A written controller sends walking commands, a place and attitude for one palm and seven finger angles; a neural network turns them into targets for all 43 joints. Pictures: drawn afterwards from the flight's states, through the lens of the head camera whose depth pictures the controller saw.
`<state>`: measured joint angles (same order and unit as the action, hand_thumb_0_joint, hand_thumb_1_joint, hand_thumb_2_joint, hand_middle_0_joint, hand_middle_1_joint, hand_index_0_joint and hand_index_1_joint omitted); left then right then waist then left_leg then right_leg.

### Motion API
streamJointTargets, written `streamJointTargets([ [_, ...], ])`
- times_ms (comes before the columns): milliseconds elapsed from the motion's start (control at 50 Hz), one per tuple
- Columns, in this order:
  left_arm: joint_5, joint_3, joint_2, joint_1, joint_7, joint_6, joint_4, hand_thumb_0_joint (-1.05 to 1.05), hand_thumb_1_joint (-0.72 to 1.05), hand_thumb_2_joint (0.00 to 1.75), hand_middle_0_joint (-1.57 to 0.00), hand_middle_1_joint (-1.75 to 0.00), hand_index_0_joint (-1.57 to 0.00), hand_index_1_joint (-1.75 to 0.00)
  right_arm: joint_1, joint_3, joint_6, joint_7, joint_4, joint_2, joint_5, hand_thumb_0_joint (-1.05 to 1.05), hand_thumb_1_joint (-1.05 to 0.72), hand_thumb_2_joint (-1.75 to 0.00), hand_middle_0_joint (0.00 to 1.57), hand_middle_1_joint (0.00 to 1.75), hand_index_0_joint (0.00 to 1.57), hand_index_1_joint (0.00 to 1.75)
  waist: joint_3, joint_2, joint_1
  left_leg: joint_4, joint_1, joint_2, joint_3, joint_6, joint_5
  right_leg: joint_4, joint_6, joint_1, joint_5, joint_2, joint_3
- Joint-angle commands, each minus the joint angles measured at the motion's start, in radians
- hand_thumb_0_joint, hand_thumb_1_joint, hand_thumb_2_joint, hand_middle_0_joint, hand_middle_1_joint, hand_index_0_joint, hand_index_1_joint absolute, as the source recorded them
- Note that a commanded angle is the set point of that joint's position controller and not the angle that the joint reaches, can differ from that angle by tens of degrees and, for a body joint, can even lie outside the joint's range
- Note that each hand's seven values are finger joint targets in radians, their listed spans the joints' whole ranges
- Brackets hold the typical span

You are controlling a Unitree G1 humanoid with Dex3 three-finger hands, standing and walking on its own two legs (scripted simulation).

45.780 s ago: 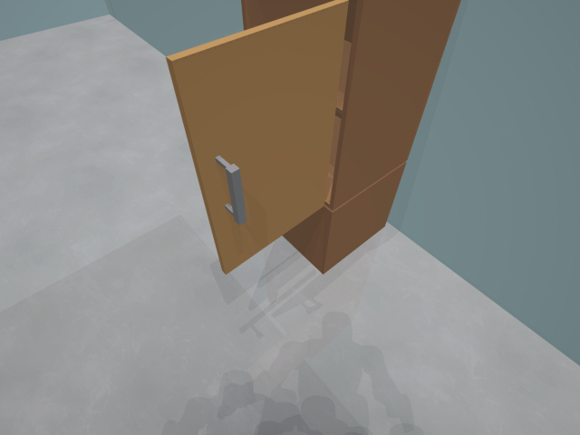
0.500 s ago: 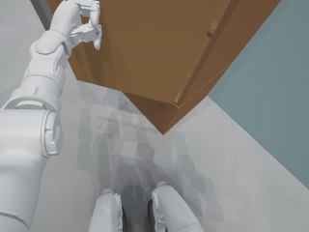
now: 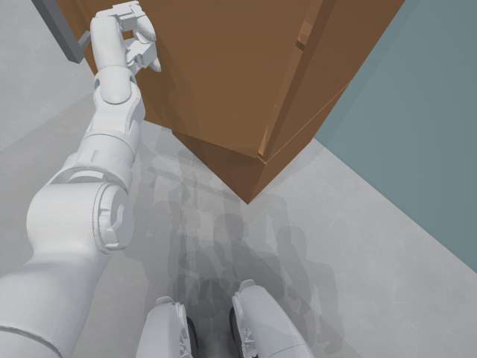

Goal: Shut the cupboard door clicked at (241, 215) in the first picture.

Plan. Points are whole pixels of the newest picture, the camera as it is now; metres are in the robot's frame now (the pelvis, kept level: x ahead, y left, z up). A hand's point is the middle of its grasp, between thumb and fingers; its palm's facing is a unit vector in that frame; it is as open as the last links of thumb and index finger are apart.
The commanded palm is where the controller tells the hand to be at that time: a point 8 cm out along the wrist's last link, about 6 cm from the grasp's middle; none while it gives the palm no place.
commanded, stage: pull the fist back off the door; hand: left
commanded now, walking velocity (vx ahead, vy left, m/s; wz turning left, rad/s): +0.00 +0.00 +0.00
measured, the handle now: (61, 9) +0.66 +0.15 +0.09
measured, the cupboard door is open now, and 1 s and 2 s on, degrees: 25 25 25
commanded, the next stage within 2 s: draw the hand back to the body in 0.54 s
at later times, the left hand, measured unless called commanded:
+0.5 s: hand (146, 98) +0.48 +0.04 +0.09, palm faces +0.02 -1.00 -0.03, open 3.1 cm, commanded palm +0.47 +0.09 +0.10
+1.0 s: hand (81, 128) +0.41 +0.11 +0.15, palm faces +0.06 -1.00 -0.03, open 3.1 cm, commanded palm +0.37 +0.16 +0.16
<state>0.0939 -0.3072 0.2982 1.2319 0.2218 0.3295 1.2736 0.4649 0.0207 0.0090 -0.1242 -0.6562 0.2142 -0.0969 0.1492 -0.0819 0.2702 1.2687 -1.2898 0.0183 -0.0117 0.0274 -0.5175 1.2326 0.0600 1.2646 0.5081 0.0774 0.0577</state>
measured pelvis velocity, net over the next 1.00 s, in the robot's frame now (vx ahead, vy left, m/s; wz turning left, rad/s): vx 0.02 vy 0.00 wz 0.01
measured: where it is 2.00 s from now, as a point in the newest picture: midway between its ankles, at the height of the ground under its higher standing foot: (218, 357)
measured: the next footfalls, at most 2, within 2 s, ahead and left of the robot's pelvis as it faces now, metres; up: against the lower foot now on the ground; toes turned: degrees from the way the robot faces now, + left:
none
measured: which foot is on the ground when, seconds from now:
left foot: down 0.00-1.00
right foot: down 0.00-1.00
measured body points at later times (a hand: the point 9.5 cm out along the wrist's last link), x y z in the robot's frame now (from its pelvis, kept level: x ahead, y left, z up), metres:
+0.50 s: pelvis +0.01 -0.01 +0.03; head +0.13 +0.00 +0.47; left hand +0.48 +0.10 +0.09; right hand +0.08 -0.28 -0.09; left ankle +0.03 +0.10 -0.62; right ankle +0.03 -0.08 -0.62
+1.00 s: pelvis +0.02 +0.00 +0.07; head +0.08 -0.02 +0.52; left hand +0.40 +0.16 +0.15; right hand +0.07 -0.25 -0.06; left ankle +0.03 +0.10 -0.62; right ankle +0.02 -0.08 -0.62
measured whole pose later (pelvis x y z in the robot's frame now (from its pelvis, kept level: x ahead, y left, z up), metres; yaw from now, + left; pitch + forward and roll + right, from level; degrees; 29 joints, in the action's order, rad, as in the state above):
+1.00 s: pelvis +0.02 +0.00 +0.07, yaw +1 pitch +13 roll +0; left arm -0.11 -0.06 0.13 0.38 0.10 0.36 0.58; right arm 0.40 -0.01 0.06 -0.02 -0.62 0.24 0.02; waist 0.11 -0.04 0.06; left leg 0.90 -0.71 -0.01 -0.04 0.03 -0.42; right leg 0.90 0.05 0.70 0.42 0.06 0.01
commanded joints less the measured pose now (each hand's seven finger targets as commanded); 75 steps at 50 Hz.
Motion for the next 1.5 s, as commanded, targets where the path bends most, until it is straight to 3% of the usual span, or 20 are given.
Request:
streamJointTargets([
  [0, -0.038, -0.052, 0.223, 0.398, -0.012, 0.115, -0.289, 0.00, 0.90, 0.90, -1.30, -1.50, -1.30, -1.50, 0.220, -0.072, -0.003, 0.017, 0.059, 0.194, 0.016, 0.00, -0.90, -0.90, 0.20, 0.30, 0.20, 0.30, 0.672, -0.024, -0.037, -0.144, 0.417, -0.017, 0.052, 0.013, 0.374, -0.207, -0.050, -0.538, -0.486, -0.028, -0.093],
  [80, -0.047, 0.008, 0.119, 0.212, -0.027, 0.139, -0.234, 0.00, 0.90, 0.90, -1.30, -1.50, -1.30, -1.50, 0.200, -0.080, 0.005, 0.014, 0.055, 0.184, 0.027, 0.00, -0.90, -0.90, 0.20, 0.30, 0.20, 0.30, 0.500, 0.104, -0.034, -0.171, 0.311, -0.025, 0.022, 0.016, 0.295, -0.264, -0.065, -0.609, -0.505, -0.044, -0.131],
  [180, -0.094, 0.070, 0.018, 0.137, -0.062, 0.178, -0.292, 0.00, 0.90, 0.90, -1.30, -1.50, -1.30, -1.50, 0.166, -0.094, 0.009, 0.019, 0.054, 0.181, 0.037, 0.00, -0.90, -0.90, 0.20, 0.30, 0.20, 0.30, 0.473, 0.106, -0.055, -0.194, 0.376, -0.036, 0.014, 0.013, 0.304, -0.285, -0.066, -0.619, -0.528, -0.051, -0.132],
  [220, -0.103, 0.130, -0.048, 0.139, -0.073, 0.203, -0.346, 0.00, 0.90, 0.90, -1.30, -1.50, -1.30, -1.50, 0.143, -0.101, 0.008, 0.021, 0.054, 0.177, 0.039, 0.00, -0.90, -0.90, 0.20, 0.30, 0.20, 0.30, 0.487, 0.048, -0.052, -0.197, 0.458, -0.036, 0.015, 0.011, 0.346, -0.275, -0.060, -0.567, -0.541, -0.048, -0.110],
  [280, -0.107, 0.187, -0.110, 0.095, -0.072, 0.229, -0.396, 0.00, 0.90, 0.90, -1.30, -1.50, -1.30, -1.50, 0.112, -0.108, 0.012, 0.020, 0.054, 0.174, 0.044, 0.00, -0.90, -0.90, 0.20, 0.30, 0.20, 0.30, 0.488, 0.040, -0.061, -0.204, 0.526, -0.034, 0.018, 0.009, 0.357, -0.275, -0.057, -0.534, -0.513, -0.046, -0.091],
  [380, -0.098, 0.217, -0.129, 0.069, -0.035, 0.251, -0.455, 0.00, 0.90, 0.90, -1.30, -1.50, -1.30, -1.50, 0.056, -0.112, 0.021, 0.028, 0.057, 0.172, 0.047, 0.00, -0.90, -0.90, 0.20, 0.30, 0.20, 0.30, 0.492, 0.026, -0.082, -0.207, 0.581, -0.035, 0.024, 0.006, 0.358, -0.269, -0.054, -0.508, -0.484, -0.047, -0.083],
  [440, -0.088, 0.208, -0.119, 0.036, -0.009, 0.255, -0.459, 0.00, 0.90, 0.90, -1.30, -1.50, -1.30, -1.50, 0.025, -0.109, 0.027, 0.036, 0.064, 0.170, 0.048, 0.00, -0.90, -0.90, 0.20, 0.30, 0.20, 0.30, 0.481, 0.052, -0.093, -0.214, 0.577, -0.034, 0.026, 0.006, 0.346, -0.264, -0.056, -0.509, -0.470, -0.048, -0.081],
  [580, -0.080, 0.176, -0.076, 0.131, 0.024, 0.235, -0.328, 0.00, 0.90, 0.90, -1.30, -1.50, -1.30, -1.50, -0.022, -0.089, 0.029, 0.059, 0.061, 0.171, 0.047, 0.00, -0.90, -0.90, 0.20, 0.30, 0.20, 0.30, 0.390, 0.142, -0.053, -0.214, 0.451, -0.041, 0.026, 0.016, 0.190, -0.297, -0.069, -0.493, -0.319, -0.053, -0.102],
  [640, -0.084, 0.158, -0.068, 0.115, 0.012, 0.250, -0.348, 0.00, 0.90, 0.90, -1.30, -1.50, -1.30, -1.50, -0.022, -0.086, 0.020, 0.058, 0.069, 0.167, 0.041, 0.00, -0.90, -0.90, 0.20, 0.30, 0.20, 0.30, 0.491, 0.072, -0.083, -0.207, 0.494, -0.042, 0.028, 0.010, 0.255, -0.260, -0.060, -0.515, -0.386, -0.053, -0.095],
  [700, -0.099, 0.120, -0.031, -0.073, -0.025, 0.245, -0.442, 0.00, 0.90, 0.90, -1.30, -1.50, -1.30, -1.50, -0.015, -0.089, 0.027, 0.051, 0.113, 0.171, 0.049, 0.00, -0.90, -0.90, 0.20, 0.30, 0.20, 0.30, 0.599, 0.058, -0.155, -0.243, 0.583, -0.036, 0.022, 0.002, 0.370, -0.250, -0.051, -0.618, -0.496, -0.046, -0.085],
  [760, -0.133, 0.129, -0.022, -0.247, -0.069, 0.183, -0.586, 0.00, 0.90, 0.90, -1.30, -1.50, -1.30, -1.50, -0.024, -0.088, 0.041, 0.056, 0.157, 0.165, 0.078, 0.00, -0.90, -0.90, 0.20, 0.30, 0.20, 0.30, 0.548, 0.131, -0.191, -0.306, 0.580, -0.034, -0.004, 0.006, 0.362, -0.322, -0.059, -0.748, -0.542, -0.045, -0.100],
  [860, -0.205, 0.212, -0.069, -0.383, -0.120, 0.114, -0.879, 0.00, 0.90, 0.90, -1.30, -1.50, -1.30, -1.50, -0.072, -0.082, 0.025, 0.094, 0.187, 0.156, 0.116, 0.00, -0.90, -0.90, 0.20, 0.30, 0.20, 0.30, 0.397, 0.195, -0.186, -0.410, 0.668, -0.029, -0.011, 0.019, 0.303, -0.452, -0.070, -0.817, -0.465, -0.048, -0.103],
  [900, -0.211, 0.248, -0.080, -0.388, -0.129, 0.113, -0.964, 0.00, 0.90, 0.90, -1.30, -1.50, -1.30, -1.50, -0.092, -0.078, 0.008, 0.111, 0.184, 0.155, 0.122, 0.00, -0.90, -0.90, 0.20, 0.30, 0.20, 0.30, 0.338, 0.167, -0.174, -0.440, 0.722, -0.027, -0.008, 0.022, 0.276, -0.489, -0.067, -0.798, -0.399, -0.051, -0.100],
  [1000, -0.217, 0.251, -0.058, -0.598, -0.160, 0.071, -0.990, 0.00, 0.90, 0.90, -1.30, -1.50, -1.30, -1.50, -0.150, -0.066, -0.022, 0.126, 0.178, 0.153, 0.135, 0.00, -0.90, -0.90, 0.20, 0.30, 0.20, 0.30, 0.203, 0.085, -0.209, -0.516, 0.804, -0.024, 0.001, 0.016, 0.239, -0.547, -0.052, -0.768, -0.302, -0.052, -0.077],
  [1060, -0.245, 0.227, -0.033, -0.728, -0.189, 0.031, -1.080, 0.00, 0.90, 0.90, -1.27, -1.47, -1.27, -1.47, -0.204, -0.056, -0.032, 0.128, 0.210, 0.148, 0.144, 0.00, -0.90, -0.90, 0.20, 0.30, 0.20, 0.30, 0.205, 0.071, -0.247, -0.553, 0.851, -0.025, 0.003, 0.014, 0.280, -0.557, -0.044, -0.828, -0.347, -0.055, -0.068],
  [1140, -0.277, 0.217, -0.004, -0.822, -0.234, -0.028, -1.215, 0.00, 0.90, 0.90, -1.16, -1.35, -1.16, -1.35, -0.262, -0.045, -0.037, 0.140, 0.247, 0.146, 0.158, 0.00, -0.90, -0.90, 0.20, 0.30, 0.20, 0.30, 0.164, 0.084, -0.260, -0.589, 0.881, -0.025, 0.005, 0.016, 0.313, -0.576, -0.045, -0.888, -0.396, -0.059, -0.065],
  [1160, -0.197, 0.297, 0.041, -0.843, -0.211, -0.072, -1.287, 0.00, 0.90, 0.90, -1.13, -1.32, -1.13, -1.32, -0.305, -0.048, -0.005, 0.159, 0.263, 0.116, 0.163, 0.00, -0.90, -0.90, 0.20, 0.30, 0.20, 0.30, 0.202, 0.124, -0.263, -0.646, 0.927, -0.022, 0.015, 0.013, 0.324, -0.638, -0.058, -0.972, -0.413, -0.091, -0.125],
  [1260, -0.183, 0.273, 0.058, -0.969, -0.172, -0.191, -1.425, 0.00, 0.90, 0.90, -1.00, -1.17, -1.00, -1.17, -0.362, -0.022, 0.020, 0.207, 0.267, 0.105, 0.162, 0.00, -0.90, -0.90, 0.20, 0.30, 0.20, 0.30, 0.059, 0.092, -0.261, -0.745, 1.046, -0.014, 0.021, 0.019, 0.374, -0.738, -0.054, -1.015, -0.444, -0.086, -0.094],
  [1420, -0.173, 0.214, 0.092, -1.179, -0.154, -0.276, -1.629, 0.00, 0.90, 0.90, -0.78, -0.93, -0.78, -0.93, -0.396, 0.005, 0.000, 0.209, 0.263, 0.101, 0.144, 0.00, -0.90, -0.90, 0.20, 0.30, 0.20, 0.30, 0.034, 0.014, -0.283, -0.852, 1.208, 0.000, 0.048, 0.008, 0.525, -0.819, -0.036, -1.122, -0.506, -0.080, -0.054],
  [1480, -0.173, 0.164, 0.121, -1.262, -0.144, -0.297, -1.685, 0.00, 0.90, 0.90, -0.69, -0.84, -0.69, -0.84, -0.406, 0.008, -0.009, 0.203, 0.258, 0.102, 0.134, 0.00, -0.90, -0.90, 0.20, 0.30, 0.20, 0.30, -0.003, 0.045, -0.290, -0.874, 1.214, 0.004, 0.049, 0.006, 0.553, -0.846, -0.038, -1.141, -0.527, -0.076, -0.048],
])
